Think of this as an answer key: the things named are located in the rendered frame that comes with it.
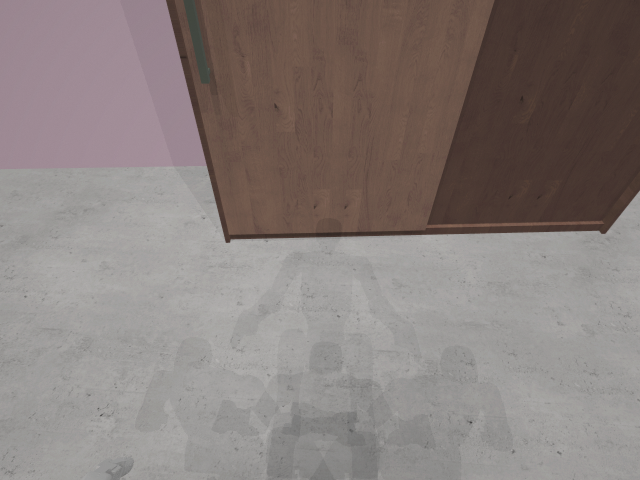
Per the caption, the left robot hand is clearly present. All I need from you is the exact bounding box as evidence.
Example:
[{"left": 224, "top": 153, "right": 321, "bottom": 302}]
[{"left": 81, "top": 457, "right": 134, "bottom": 480}]

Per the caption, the wardrobe door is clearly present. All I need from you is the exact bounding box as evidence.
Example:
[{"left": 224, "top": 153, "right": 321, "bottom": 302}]
[
  {"left": 175, "top": 0, "right": 494, "bottom": 235},
  {"left": 427, "top": 0, "right": 640, "bottom": 224}
]

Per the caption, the handle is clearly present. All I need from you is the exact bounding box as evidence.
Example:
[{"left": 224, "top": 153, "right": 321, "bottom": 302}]
[{"left": 183, "top": 0, "right": 210, "bottom": 84}]

